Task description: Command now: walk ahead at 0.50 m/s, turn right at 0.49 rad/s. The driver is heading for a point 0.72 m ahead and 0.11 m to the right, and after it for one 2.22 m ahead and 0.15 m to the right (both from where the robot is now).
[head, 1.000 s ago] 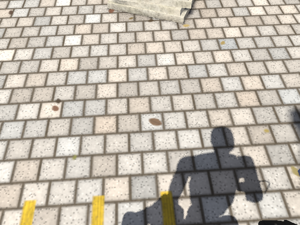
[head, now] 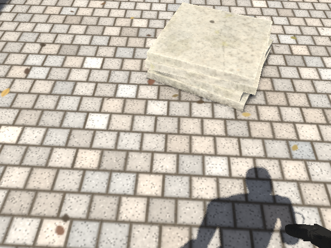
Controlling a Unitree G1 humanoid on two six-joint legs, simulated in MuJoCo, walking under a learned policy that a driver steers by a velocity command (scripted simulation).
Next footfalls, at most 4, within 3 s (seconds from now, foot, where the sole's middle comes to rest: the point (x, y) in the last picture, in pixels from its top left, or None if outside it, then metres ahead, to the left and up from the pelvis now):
0.44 right None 0.36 -0.18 -0.77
1.00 left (196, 197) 0.73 -0.06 -0.77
1.48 right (241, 194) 0.76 -0.26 -0.77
1.88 left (185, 204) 0.69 -0.02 -0.77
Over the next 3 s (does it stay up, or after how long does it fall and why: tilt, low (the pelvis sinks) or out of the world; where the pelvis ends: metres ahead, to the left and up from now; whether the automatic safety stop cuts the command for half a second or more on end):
stays up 0.82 -0.19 0.02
